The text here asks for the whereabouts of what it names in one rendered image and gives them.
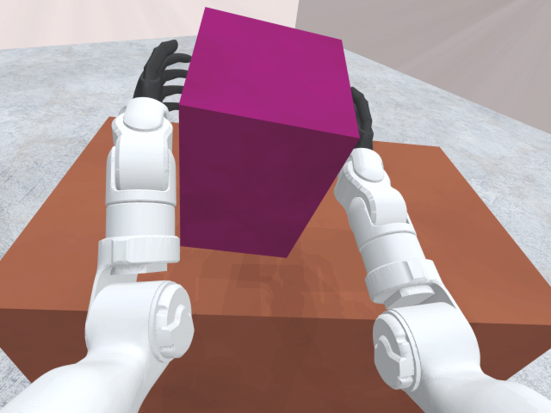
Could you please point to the left robot hand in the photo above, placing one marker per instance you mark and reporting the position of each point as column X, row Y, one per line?
column 152, row 79

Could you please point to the left robot forearm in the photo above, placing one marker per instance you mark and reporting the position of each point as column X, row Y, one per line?
column 140, row 197

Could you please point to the right robot forearm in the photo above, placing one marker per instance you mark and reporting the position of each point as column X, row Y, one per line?
column 398, row 275

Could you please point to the carton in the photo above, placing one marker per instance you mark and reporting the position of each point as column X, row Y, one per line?
column 266, row 122

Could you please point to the right robot hand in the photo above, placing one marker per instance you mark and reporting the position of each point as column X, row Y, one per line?
column 364, row 120

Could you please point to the robot right upper arm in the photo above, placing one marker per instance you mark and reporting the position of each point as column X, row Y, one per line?
column 430, row 352

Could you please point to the robot left upper arm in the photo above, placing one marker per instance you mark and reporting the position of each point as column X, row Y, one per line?
column 134, row 330

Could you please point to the pedestal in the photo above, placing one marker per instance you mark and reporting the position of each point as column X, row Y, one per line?
column 275, row 334

